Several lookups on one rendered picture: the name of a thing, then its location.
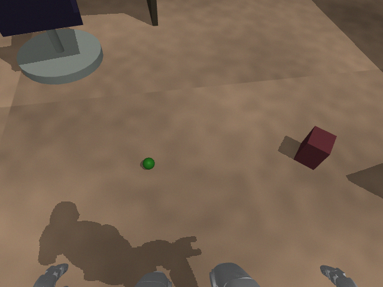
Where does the right robot hand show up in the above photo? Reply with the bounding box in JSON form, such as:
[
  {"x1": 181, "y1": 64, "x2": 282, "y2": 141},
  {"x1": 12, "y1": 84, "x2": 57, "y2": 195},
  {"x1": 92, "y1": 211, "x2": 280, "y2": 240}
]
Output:
[{"x1": 320, "y1": 265, "x2": 358, "y2": 287}]

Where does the office chair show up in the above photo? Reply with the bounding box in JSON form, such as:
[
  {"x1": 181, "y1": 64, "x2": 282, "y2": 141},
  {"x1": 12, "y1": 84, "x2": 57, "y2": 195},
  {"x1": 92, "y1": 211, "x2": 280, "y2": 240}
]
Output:
[{"x1": 0, "y1": 0, "x2": 104, "y2": 84}]

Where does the left robot hand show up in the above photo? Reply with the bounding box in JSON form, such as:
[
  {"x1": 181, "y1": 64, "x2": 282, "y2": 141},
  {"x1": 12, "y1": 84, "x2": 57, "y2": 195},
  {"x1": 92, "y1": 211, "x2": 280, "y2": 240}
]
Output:
[{"x1": 33, "y1": 263, "x2": 68, "y2": 287}]

